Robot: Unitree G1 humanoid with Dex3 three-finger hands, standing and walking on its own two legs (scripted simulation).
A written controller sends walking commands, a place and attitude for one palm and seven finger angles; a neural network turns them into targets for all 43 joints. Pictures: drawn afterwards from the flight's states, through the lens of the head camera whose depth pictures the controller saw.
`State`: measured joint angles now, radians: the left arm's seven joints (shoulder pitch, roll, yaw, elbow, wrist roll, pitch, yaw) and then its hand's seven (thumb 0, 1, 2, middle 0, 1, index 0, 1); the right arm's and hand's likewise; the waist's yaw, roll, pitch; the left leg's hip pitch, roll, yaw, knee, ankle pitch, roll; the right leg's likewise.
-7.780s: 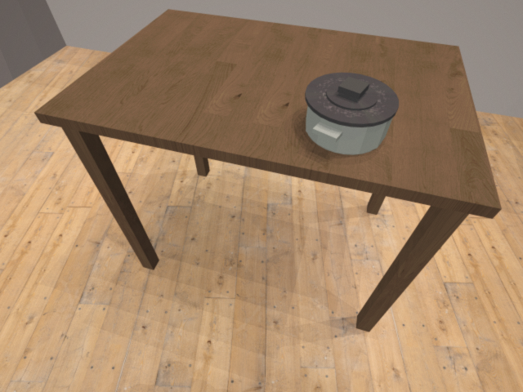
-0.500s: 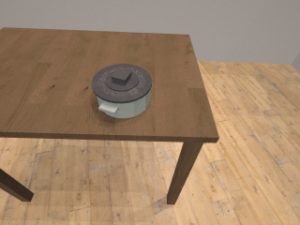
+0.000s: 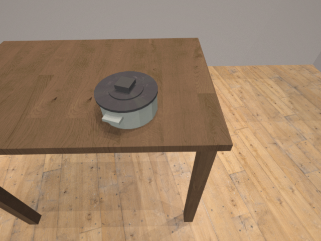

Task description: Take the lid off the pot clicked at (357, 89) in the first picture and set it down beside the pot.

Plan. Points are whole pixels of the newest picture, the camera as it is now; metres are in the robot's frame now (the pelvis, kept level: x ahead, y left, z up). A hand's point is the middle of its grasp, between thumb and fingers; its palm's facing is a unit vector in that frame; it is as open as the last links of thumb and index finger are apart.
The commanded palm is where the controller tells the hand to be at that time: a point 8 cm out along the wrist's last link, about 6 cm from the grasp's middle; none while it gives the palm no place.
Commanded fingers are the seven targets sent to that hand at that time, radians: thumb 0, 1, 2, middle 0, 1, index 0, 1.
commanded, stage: look again from close up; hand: left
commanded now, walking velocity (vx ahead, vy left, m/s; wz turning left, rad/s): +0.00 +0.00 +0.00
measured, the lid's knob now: (125, 83) +0.50 +0.13 +0.14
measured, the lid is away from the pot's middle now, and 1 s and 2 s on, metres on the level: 0.00 0.00 0.00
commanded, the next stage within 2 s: lift the closed hand beside the body in 0.88 s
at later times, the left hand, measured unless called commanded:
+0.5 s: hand out of the picture +0.04 +0.17 -0.17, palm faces -0.01 -0.98 -0.20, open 7.3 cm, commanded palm none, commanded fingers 0.00 0.90 0.90 -0.20 -0.30 -0.20 -0.30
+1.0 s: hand out of the picture +0.03 +0.16 -0.17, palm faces -0.01 -0.98 -0.20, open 7.4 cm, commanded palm +0.11 +0.21 -0.06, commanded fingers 0.00 0.90 0.90 -0.29 -0.40 -0.29 -0.40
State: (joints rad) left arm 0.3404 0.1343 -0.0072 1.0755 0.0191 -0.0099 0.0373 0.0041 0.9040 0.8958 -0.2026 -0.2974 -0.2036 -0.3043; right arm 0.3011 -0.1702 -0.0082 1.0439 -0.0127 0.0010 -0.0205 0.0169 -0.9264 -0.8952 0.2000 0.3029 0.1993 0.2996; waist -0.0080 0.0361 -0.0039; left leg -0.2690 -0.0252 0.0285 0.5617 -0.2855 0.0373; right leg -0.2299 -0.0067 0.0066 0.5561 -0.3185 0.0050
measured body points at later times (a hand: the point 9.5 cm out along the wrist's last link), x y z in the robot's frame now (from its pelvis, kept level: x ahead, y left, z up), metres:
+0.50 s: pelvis +0.02 -0.01 +0.00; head +0.03 +0.00 +0.45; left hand +0.04 +0.22 -0.15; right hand +0.04 -0.24 -0.15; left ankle +0.01 +0.09 -0.73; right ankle -0.01 -0.13 -0.73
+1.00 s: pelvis +0.02 -0.01 +0.01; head +0.04 -0.01 +0.46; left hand +0.04 +0.21 -0.15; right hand +0.03 -0.24 -0.15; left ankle +0.01 +0.09 -0.73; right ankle -0.01 -0.13 -0.73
